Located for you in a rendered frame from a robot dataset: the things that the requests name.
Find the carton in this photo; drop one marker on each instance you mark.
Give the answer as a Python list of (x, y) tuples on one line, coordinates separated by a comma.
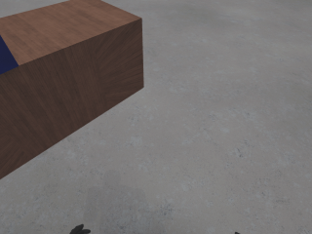
[(7, 61)]

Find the robot left hand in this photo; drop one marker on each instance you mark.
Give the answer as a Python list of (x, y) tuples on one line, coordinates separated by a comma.
[(79, 230)]

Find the pedestal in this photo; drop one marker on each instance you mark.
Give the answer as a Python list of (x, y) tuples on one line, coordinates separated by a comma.
[(77, 59)]

